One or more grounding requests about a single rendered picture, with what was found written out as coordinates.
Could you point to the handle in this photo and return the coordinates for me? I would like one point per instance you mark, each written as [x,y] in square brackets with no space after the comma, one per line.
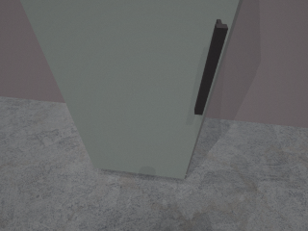
[217,41]

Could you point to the fridge door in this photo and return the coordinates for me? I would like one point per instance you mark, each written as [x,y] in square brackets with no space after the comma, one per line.
[130,72]

